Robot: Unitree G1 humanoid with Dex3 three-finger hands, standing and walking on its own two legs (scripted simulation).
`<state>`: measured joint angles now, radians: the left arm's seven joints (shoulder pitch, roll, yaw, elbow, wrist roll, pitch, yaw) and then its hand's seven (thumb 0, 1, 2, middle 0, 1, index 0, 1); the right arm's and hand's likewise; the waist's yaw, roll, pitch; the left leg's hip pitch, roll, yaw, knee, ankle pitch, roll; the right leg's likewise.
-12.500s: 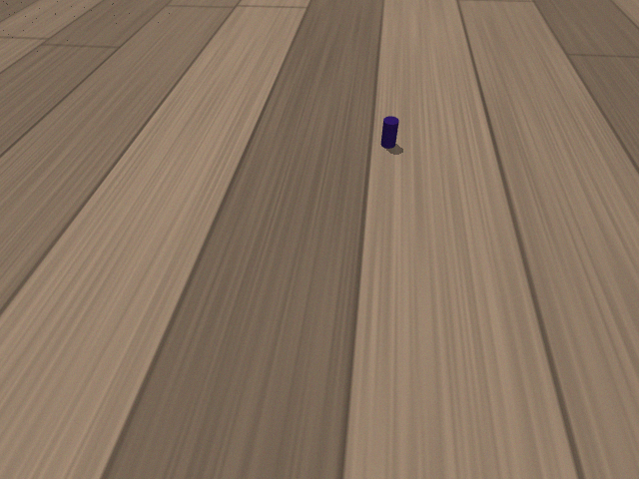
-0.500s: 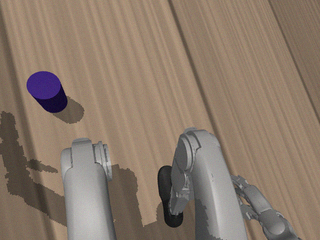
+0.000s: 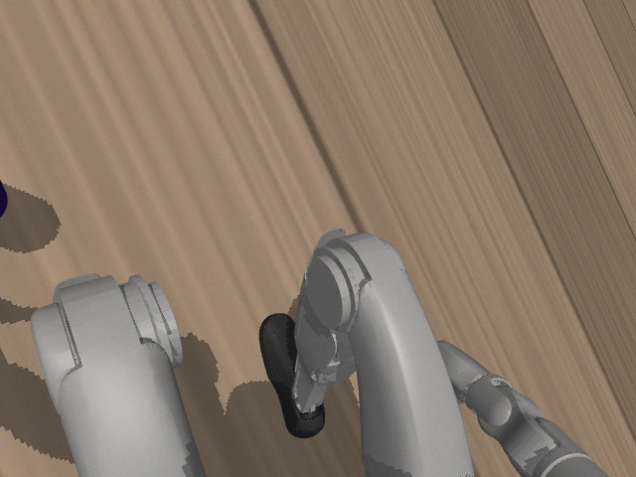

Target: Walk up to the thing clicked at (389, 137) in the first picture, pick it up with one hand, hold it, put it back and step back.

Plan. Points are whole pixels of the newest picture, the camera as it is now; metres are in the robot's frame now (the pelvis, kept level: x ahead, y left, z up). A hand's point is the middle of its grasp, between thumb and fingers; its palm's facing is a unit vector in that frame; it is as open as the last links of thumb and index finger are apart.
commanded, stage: close in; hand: left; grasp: from the side
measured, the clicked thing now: out of the picture +0.47 +0.30 -0.21
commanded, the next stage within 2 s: rest palm in 0.32 s
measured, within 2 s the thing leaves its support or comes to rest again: leaves its support in 1.44 s
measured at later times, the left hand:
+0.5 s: hand out of the picture +0.42 +0.28 -0.18, palm faces +0.34 -0.94 +0.02, open 17.3 cm
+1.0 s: hand out of the picture +0.45 +0.29 -0.18, palm faces +0.38 -0.92 -0.02, open 10.4 cm
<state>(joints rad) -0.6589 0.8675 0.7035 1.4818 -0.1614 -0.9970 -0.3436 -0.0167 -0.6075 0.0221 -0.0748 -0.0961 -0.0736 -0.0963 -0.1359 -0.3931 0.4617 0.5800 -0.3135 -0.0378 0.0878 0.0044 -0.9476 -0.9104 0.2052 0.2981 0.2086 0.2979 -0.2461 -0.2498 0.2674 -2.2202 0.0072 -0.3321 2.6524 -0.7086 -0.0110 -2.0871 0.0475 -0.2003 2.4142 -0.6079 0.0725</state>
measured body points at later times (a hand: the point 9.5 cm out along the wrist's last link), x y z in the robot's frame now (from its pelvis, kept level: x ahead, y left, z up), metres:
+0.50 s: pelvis +0.00 +0.01 +0.00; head +0.22 +0.20 +0.33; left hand +0.40 +0.33 -0.18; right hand +0.16 -0.24 -0.03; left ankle +0.08 +0.12 -0.25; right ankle +0.14 -0.13 -0.25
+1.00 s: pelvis +0.00 +0.01 +0.00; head +0.24 +0.19 +0.33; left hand +0.42 +0.34 -0.18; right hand +0.15 -0.24 -0.03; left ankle +0.08 +0.12 -0.25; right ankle +0.14 -0.13 -0.25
